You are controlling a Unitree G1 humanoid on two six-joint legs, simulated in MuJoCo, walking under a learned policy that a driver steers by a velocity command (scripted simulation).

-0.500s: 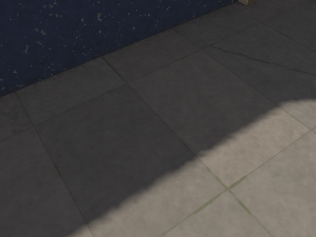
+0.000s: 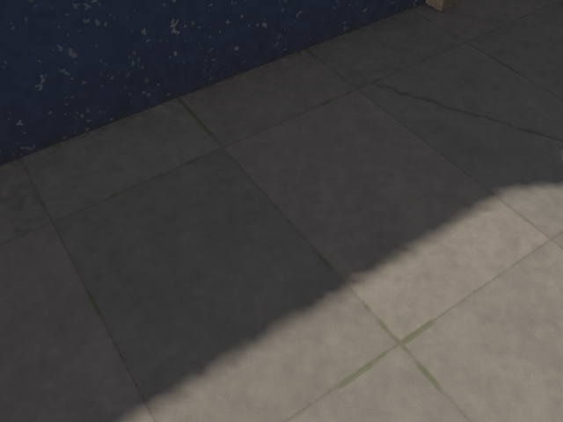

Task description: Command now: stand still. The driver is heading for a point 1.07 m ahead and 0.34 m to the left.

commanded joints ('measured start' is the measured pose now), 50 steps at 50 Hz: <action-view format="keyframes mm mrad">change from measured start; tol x32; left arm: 1 62 94 14 -11 1 -4 4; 21 255 157 48 -6 -33 -65 -5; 44 -371 83 24 -316 -35 -94 -80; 50 206 337 121 -192 -1 -93 -60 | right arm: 1 14 -99 -17 -20 0 -6 -4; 50 396 -34 7 -50 -8 -88 30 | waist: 1 -1 -9 -13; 44 -56 79 126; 50 149 -104 -372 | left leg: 1 93 39 -40 -63 181 33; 11 80 38 -43 -78 119 31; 16 -64 29 -64 -65 -498 77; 23 -277 9 23 227 -192 84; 26 113 -13 19 -8 -114 109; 29 500 389 -719 -288 -36 305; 43 191 219 -84 -430 277 167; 48 325 229 -44 -57 860 108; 50 -214 35 -3 602 270 21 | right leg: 1 -100 -20 14 -95 170 -20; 23 -52 -305 457 -287 -367 -255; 27 -390 -51 58 195 182 -81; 29 -709 33 81 759 -174 -45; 32 -761 -82 76 767 29 -99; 46 -411 -8 -38 42 330 -100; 50 564 -295 410 46 98 -301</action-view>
